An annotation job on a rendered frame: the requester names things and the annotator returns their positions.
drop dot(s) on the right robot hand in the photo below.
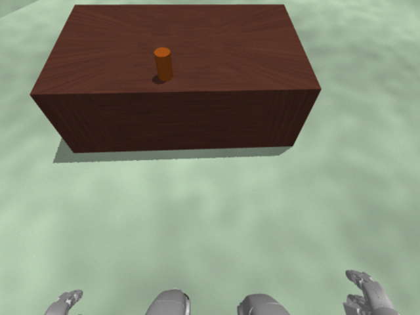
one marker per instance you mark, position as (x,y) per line
(374,295)

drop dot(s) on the can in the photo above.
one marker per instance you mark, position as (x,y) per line
(163,63)

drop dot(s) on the left robot hand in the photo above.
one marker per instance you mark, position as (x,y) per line
(64,303)

